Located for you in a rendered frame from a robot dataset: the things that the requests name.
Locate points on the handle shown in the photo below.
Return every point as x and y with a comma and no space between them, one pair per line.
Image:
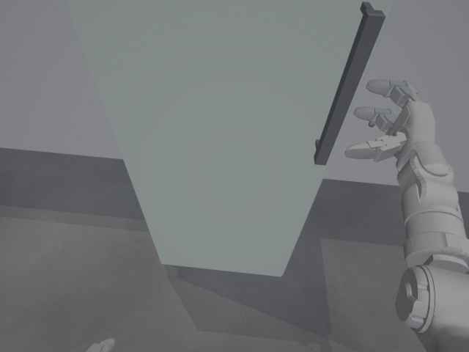
368,30

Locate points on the fridge door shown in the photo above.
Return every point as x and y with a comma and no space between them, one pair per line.
216,106

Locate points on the robot right upper arm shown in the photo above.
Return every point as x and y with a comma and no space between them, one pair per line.
434,303

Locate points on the right robot forearm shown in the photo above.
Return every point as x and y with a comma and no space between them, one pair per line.
430,204

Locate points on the right robot hand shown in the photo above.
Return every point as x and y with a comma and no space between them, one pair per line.
415,123

